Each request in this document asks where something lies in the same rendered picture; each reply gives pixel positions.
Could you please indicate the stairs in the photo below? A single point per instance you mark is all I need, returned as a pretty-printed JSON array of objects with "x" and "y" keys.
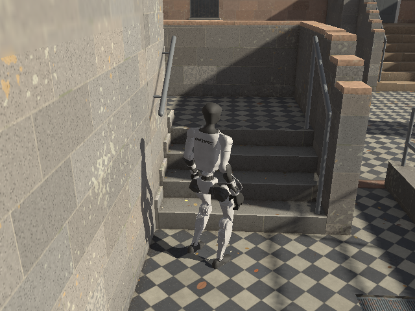
[
  {"x": 398, "y": 72},
  {"x": 277, "y": 171}
]

